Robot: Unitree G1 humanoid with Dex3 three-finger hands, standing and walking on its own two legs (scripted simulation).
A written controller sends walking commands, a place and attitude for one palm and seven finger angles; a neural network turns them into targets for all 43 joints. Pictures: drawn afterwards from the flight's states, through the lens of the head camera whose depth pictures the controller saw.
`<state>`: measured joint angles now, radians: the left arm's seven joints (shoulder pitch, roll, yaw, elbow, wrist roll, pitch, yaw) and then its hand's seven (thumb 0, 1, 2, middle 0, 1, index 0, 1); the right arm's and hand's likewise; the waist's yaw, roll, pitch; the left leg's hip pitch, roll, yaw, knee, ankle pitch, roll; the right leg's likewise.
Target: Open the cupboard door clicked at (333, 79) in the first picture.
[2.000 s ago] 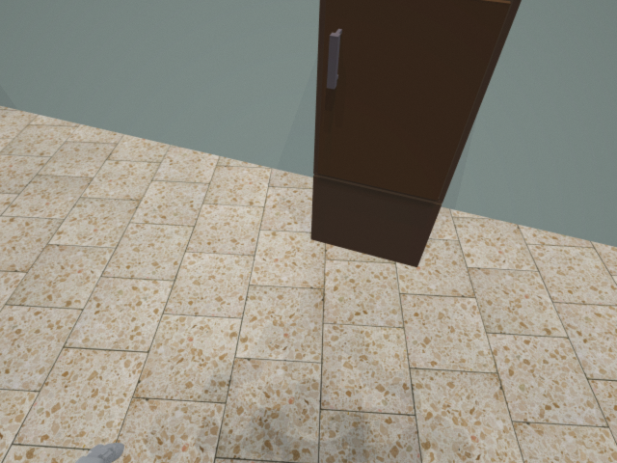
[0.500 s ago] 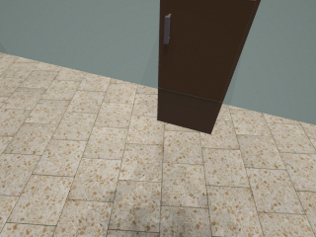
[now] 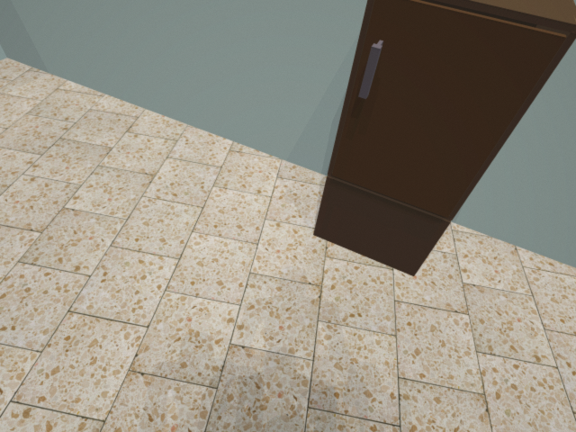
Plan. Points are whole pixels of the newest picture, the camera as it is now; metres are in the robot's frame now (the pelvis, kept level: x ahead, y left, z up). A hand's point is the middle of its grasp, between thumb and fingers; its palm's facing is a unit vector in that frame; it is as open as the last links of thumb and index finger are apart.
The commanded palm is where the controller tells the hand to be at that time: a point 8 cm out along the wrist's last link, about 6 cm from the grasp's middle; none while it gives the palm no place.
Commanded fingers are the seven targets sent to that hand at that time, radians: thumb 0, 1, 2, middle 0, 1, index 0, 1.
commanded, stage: turn to face it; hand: left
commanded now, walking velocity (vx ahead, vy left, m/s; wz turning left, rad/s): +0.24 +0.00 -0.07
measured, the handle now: (371, 69) +0.98 -0.17 +0.06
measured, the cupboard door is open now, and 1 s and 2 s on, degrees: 0 0 0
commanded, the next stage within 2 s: take the last steps up to it in 0.90 s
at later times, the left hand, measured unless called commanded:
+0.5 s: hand (193, 375) +0.24 +0.17 -0.18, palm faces -0.05 -0.97 -0.22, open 7.4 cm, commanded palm none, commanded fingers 0.00 0.90 0.90 -0.20 -0.30 -0.20 -0.30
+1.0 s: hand (172, 329) +0.32 +0.22 -0.17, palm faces -0.22 -0.95 -0.22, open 7.4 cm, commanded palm none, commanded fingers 0.00 0.90 0.90 -0.20 -0.30 -0.20 -0.30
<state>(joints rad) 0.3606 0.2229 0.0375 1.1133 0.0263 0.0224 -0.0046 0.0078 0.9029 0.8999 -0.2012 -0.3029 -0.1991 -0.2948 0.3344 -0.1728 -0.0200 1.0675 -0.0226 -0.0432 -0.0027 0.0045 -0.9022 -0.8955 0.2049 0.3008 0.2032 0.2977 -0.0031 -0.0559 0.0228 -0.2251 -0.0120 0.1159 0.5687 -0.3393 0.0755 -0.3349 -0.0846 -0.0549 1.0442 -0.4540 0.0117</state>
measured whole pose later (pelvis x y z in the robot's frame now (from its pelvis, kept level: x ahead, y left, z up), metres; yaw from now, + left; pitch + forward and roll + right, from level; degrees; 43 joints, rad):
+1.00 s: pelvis +0.21 +0.04 +0.01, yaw -19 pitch +0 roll +0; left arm 0.24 0.23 0.09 0.97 0.02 0.05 0.01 0.01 0.90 0.90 -0.20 -0.30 -0.20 -0.29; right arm 0.18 -0.16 -0.02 0.97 -0.02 0.01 -0.04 0.00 -0.90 -0.90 0.20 0.30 0.20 0.30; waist 0.04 -0.05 0.03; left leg -0.21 0.02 0.07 0.51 -0.31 0.02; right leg -0.41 0.07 0.05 0.80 -0.40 0.00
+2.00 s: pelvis +0.39 -0.10 +0.00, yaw -25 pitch -2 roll +0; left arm 0.38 0.13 0.04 1.16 0.02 -0.01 0.01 0.01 0.91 0.90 -0.20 -0.30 -0.20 -0.29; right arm 0.16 -0.14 -0.04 1.02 -0.02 -0.06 -0.03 0.00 -0.92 -0.90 0.20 0.30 0.20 0.30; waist 0.04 -0.03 0.08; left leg -0.30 0.03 0.16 0.56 -0.23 0.05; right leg -0.33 -0.05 -0.07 1.13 -0.45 0.00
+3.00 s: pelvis +0.36 -0.09 +0.02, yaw -24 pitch +1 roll -2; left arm 0.32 0.22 0.08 1.09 0.03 0.04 0.00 0.01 0.90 0.90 -0.20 -0.30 -0.20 -0.29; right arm 0.41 -0.11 -0.01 1.11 -0.02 0.00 -0.04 0.00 -0.90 -0.90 0.20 0.30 0.20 0.30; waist 0.00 -0.06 -0.04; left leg -0.08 0.00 0.04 0.31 -0.24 0.04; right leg -0.49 0.00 0.02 0.96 -0.23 0.04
